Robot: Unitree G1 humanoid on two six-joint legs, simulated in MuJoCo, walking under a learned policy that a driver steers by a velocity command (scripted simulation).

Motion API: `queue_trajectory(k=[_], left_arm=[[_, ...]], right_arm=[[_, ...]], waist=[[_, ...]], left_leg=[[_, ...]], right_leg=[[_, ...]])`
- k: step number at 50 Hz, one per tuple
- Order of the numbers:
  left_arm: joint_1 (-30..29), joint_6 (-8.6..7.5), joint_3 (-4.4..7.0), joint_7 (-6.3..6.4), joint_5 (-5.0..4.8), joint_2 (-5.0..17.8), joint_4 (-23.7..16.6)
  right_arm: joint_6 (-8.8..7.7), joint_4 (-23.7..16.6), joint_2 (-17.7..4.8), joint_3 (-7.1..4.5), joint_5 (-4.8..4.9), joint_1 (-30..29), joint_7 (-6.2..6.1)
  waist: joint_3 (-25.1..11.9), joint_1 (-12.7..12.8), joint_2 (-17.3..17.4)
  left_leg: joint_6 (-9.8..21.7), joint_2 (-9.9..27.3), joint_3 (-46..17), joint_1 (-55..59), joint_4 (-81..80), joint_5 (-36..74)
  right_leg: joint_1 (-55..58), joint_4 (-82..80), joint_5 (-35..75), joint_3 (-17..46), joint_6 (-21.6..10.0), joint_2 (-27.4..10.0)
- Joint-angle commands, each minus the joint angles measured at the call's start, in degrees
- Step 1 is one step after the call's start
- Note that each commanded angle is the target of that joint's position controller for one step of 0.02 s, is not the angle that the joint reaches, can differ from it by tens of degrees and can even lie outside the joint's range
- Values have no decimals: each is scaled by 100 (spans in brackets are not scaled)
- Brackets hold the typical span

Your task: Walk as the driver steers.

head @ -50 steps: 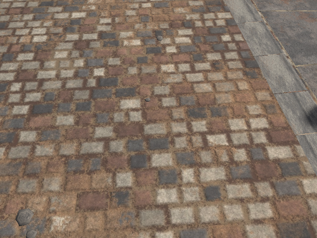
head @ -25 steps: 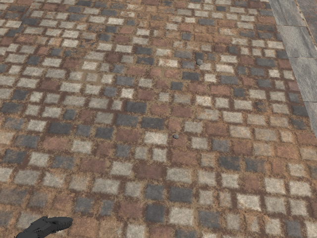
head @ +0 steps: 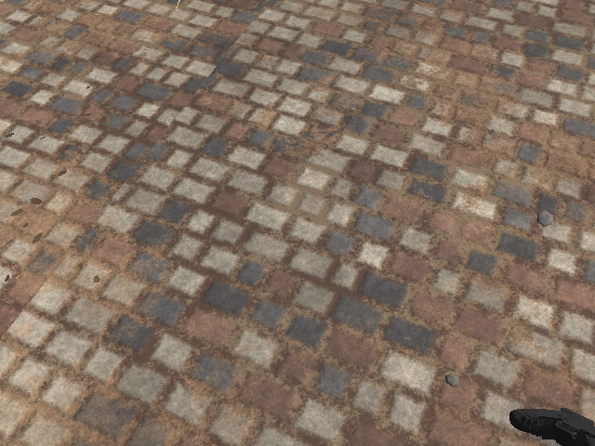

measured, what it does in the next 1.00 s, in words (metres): walks ahead, turning right: left foot, then right foot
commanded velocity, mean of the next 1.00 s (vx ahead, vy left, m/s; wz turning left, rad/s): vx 0.17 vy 0.00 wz -0.45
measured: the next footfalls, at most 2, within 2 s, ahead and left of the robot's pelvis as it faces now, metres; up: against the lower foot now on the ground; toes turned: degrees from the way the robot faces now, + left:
left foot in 0.08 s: +0.21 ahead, +0.13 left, +0.00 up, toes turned -1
right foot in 0.56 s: +0.30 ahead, -0.12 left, +0.00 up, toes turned -18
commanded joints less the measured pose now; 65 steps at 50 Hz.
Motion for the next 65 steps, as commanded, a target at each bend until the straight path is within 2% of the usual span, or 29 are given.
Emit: queue_trajectory(k=[1, 3, 4, 5, 6, 7, 8, 10, 13, 17, 23, 27, 28, 29, 30, 31, 33, 37, 45, 48, 49, 50, 51, 52, 53, 55, 60, 62, 65], left_arm=[[-2, 16, 237, 39, -53, 1052, -187], [-143, 73, 247, 72, -63, 1133, -181], [-159, 63, 184, 75, -14, 982, -217], [-195, 30, 16, 76, 171, 540, -430], [508, -45, -94, 85, 43, 119, -465], [199, -47, 79, 101, -64, 788, -354], [-140, -28, 153, 113, -102, 921, -443], [-259, 113, 186, 179, 17, 760, -405], [-134, 372, 186, 195, -1, 458, -451], [-654, 450, 138, 124, 68, 278, -808], [-1349, 515, 211, -117, 86, 443, -1295], [-998, 563, 373, -128, 99, 672, -1399], [-560, 546, 548, -15, 112, 1176, -1354], [-511, 554, 665, 109, 173, 1837, -1474], [-471, 480, 541, 62, 240, 1483, -1600], [-727, 412, 478, 15, 200, 1263, -1636], [-1241, 403, 397, 63, 29, 956, -1642], [-1511, 501, 418, 193, 145, 1011, -1745], [-1524, 625, 472, 235, 107, 1083, -1779], [-1650, 696, 455, 252, 18, 1041, -1807], [-1528, 706, 418, 266, 1, 914, -1797], [-1386, 697, 346, 254, 27, 620, -1862], [-1451, 618, 438, 250, 26, 872, -1979], [-1259, 596, 566, 240, 83, 1247, -1816], [-1075, 632, 613, 228, 53, 1279, -1639], [-890, 746, 549, 252, 67, 974, -1476], [-1523, 705, 327, 225, 38, 519, -1763], [-1602, 688, 217, 173, 66, 376, -1807], [-1510, 625, 194, 99, 28, 479, -1726]], right_arm=[[-145, -571, -480, -153, 25, -514, 52], [-179, -374, -720, -294, -12, 210, 26], [-172, -158, -1001, -436, -57, 1017, -36], [-133, -34, -1482, -560, -156, 2067, -123], [-73, 2, -1650, -564, -218, 2038, -96], [-72, -33, -1103, -433, -169, 1843, -85], [-93, -42, -877, -352, -143, 1469, -81], [-135, -16, -563, -275, -150, 822, -20], [-211, 86, -590, -315, -217, 396, -67], [-113, 257, -797, -396, -181, 301, -248], [127, 477, -1082, -497, -19, 447, -307], [235, 554, -1067, -529, 130, 437, -313], [220, 600, -937, -498, 10, 787, -297], [193, 373, -572, -352, -298, 962, -250], [188, 366, -703, -342, -255, 747, -202], [225, 324, -890, -396, -57, 389, -187], [304, 357, -855, -409, -102, 249, -298], [377, 424, -702, -383, -100, 443, -349], [326, 368, -690, -375, -53, 289, -248], [239, 475, -694, -425, -46, 694, -173], [236, 517, -899, -497, -96, 881, -185], [275, 473, -1407, -601, -220, 894, -228], [271, 423, -1527, -628, -406, 707, -213], [236, 213, -1173, -522, -395, 295, -253], [235, 146, -915, -457, -299, -23, -298], [258, 97, -736, -389, -130, -130, -358], [372, 257, -897, -410, -160, 560, -393], [388, 295, -1055, -462, -84, 669, -349], [367, 395, -1215, -484, 11, 791, -248]], waist=[[166, -270, -712], [-195, -775, -669], [-751, -1156, -551], [-1714, -1528, 277], [-2257, -1132, 1661], [-1665, -1272, 850], [-1041, -1147, 643], [-601, -762, 297], [-449, -442, 433], [-376, -508, 337], [-362, -734, 215], [-525, -451, 68], [-877, -356, -689], [-1173, -614, -2219], [-2069, -318, -1556], [-1692, -286, -972], [-1009, -542, -453], [-940, -768, -851], [-818, -586, -1169], [-768, -819, -1181], [-782, -840, -928], [-708, -657, 363], [-416, -636, 1490], [-359, -533, 922], [-299, -394, 628], [-188, -452, 511], [-369, -910, 692], [-517, -1025, 801], [-262, -1037, 958]], left_leg=[[156, -149, 85, 424, -408, -107], [347, -340, 230, 1629, -813, -156], [510, -173, 106, 2919, -773, -73], [879, 1123, -1235, 4595, -592, 31], [1601, 2161, -3409, 5539, -1260, -590], [1459, 1959, -3168, 4951, -1442, -375], [1314, 1791, -2181, 4317, -1403, 729], [1168, 1336, -986, 3244, -1513, 2349], [1214, 1173, -158, 2376, -1891, 2933], [1212, 1114, 552, 2338, -2065, 2611], [1096, 1346, 838, 2884, -1655, 2158], [628, 1115, 1100, 2866, -187, 2242], [190, 630, 1332, 2244, 998, 1387], [-378, -316, 1380, 195, 2961, -3102], [-383, -567, 23, -173, 3868, -3886], [-295, -375, -225, -363, 4036, -3533], [-265, -147, -263, -437, 3388, -2760], [-419, -370, -167, 401, 2253, -2170], [-364, -572, -287, 1134, 616, -1807], [-121, -602, -129, 1904, -776, -1169], [68, -157, -398, 2446, -1247, -923], [623, 1114, -1677, 2888, -1672, -896], [1454, 1937, -2859, 2291, -2026, -294], [1514, 1880, -2504, 2119, -1948, -111], [1225, 1491, -1843, 2055, -1823, -96], [1013, 1111, -1143, 2290, -1691, 51], [1253, 1037, -678, 3091, -1531, 799], [1237, 1062, -652, 2975, -1762, -587], [1238, 1115, -803, 2369, -2053, -1942]], right_leg=[[-151, -198, 1984, 1017, -875, -1591], [-263, 599, 3000, 889, -690, -1417], [-737, 1608, 3064, 677, -514, -1108], [-1923, 3500, 1202, 389, -254, -651], [-3576, 5049, -1846, 474, 15, 48], [-3948, 5608, -1756, 927, 76, -199], [-4030, 5639, -1357, 856, 105, -356], [-3560, 5272, -912, 694, 268, -658], [-2991, 5025, -398, 494, 441, -673], [-2945, 3785, 617, 343, 469, -747], [-2704, 2586, 730, 86, 191, -652], [-1757, 1415, 980, -231, -255, -232], [-677, 1089, 3278, 456, -572, -539], [759, 1281, 5743, 2565, -1705, -2020], [910, 969, 4733, 3420, -2313, -2413], [554, 821, 4164, 2892, -2085, -2171], [-228, 667, 2872, 2291, -1498, -1664], [-1044, 476, 2380, 2000, -1330, -1228], [-1406, 429, 483, 2726, -1116, -1028], [-1592, 711, 411, 2846, -846, -807], [-1982, 1050, -43, 2636, -580, -547], [-2914, 2263, -1170, 1728, -214, 124], [-3501, 3644, -1972, 967, 64, 589], [-3399, 4618, -1655, 1169, 208, 263], [-3347, 4999, -1288, 1082, 286, 241], [-3580, 5618, -797, 941, 499, 172], [-3393, 4317, -779, 599, 709, -24], [-2815, 3427, -902, 308, 623, -171], [-1926, 2296, -999, -93, 369, -88]])
Velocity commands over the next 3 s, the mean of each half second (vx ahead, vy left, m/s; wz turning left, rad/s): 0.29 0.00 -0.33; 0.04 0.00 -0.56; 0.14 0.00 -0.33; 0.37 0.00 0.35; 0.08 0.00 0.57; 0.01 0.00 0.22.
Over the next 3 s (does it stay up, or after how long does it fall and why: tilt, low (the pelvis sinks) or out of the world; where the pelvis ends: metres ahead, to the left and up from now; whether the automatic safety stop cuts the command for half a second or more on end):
stays up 0.58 -0.14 0.00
